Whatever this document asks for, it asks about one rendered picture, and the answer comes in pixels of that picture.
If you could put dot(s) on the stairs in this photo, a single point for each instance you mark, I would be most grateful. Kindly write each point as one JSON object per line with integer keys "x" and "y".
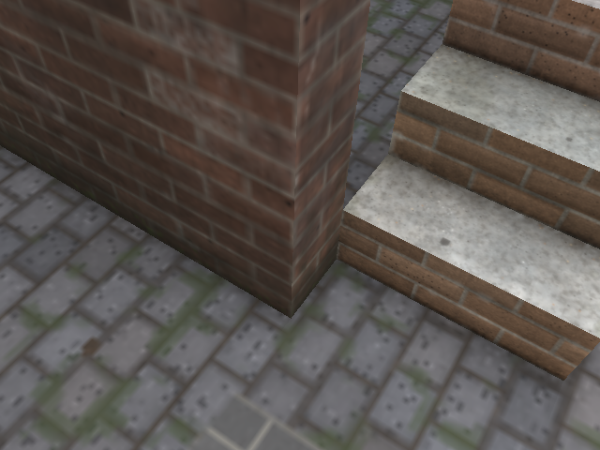
{"x": 486, "y": 209}

